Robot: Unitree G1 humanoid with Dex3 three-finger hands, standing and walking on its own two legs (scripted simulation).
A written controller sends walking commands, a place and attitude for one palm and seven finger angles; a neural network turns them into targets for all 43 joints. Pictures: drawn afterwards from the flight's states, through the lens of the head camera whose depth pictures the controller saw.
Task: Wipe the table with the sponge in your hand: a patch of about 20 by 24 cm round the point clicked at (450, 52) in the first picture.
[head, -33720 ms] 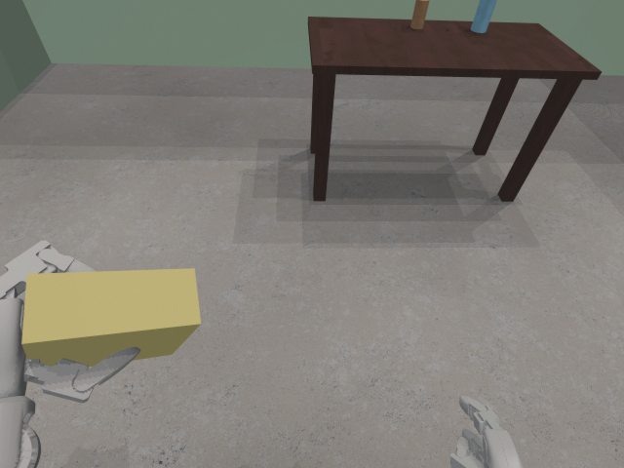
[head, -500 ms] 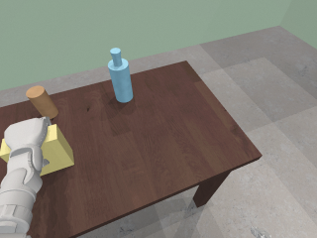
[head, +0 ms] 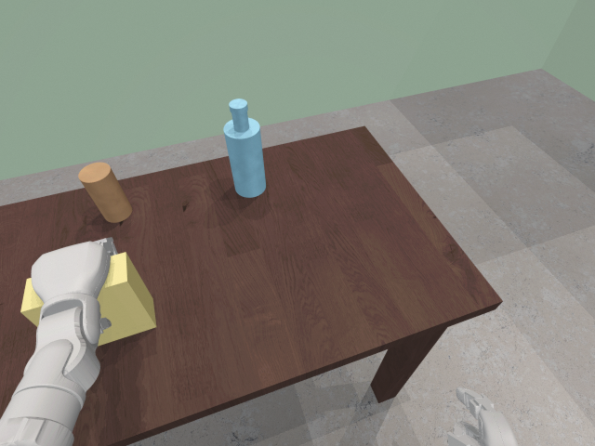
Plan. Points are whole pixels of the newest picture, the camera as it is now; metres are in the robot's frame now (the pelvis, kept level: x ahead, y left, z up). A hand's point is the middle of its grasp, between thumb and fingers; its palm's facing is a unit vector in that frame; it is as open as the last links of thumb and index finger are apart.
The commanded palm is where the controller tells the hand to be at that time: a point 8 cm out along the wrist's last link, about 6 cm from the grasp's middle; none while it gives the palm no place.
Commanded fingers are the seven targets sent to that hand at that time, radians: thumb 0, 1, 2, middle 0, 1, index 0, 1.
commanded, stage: wipe back along the first lane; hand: left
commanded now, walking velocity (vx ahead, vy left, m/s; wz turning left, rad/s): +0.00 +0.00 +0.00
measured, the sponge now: (103, 312) +0.29 +0.34 -0.03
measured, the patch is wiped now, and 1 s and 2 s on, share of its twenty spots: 1.00 1.00 1.00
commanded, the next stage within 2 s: lift the sponge slowly off the table in 0.86 s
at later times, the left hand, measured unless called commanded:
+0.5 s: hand (91, 326) +0.25 +0.31 +0.02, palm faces -0.04 -0.04 -1.00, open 9.7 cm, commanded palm +0.21 +0.29 +0.05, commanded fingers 0.00 0.10 1.30 -1.20 -1.60 -1.20 -1.60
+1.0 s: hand (88, 364) +0.20 +0.29 +0.02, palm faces -0.04 -0.06 -1.00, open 9.7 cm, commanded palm +0.17 +0.27 +0.05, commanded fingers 0.00 0.10 1.30 -1.20 -1.60 -1.20 -1.60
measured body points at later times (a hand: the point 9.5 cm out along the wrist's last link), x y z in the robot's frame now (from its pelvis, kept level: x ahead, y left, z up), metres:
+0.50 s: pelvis +0.01 -0.01 +0.00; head +0.02 -0.02 +0.45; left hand +0.25 +0.31 +0.07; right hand +0.21 -0.24 -0.10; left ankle +0.00 +0.13 -0.72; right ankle +0.00 -0.16 -0.72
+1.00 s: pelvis +0.01 -0.01 +0.00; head +0.01 -0.03 +0.45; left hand +0.20 +0.29 +0.07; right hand +0.23 -0.23 -0.09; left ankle +0.00 +0.13 -0.72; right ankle +0.00 -0.16 -0.72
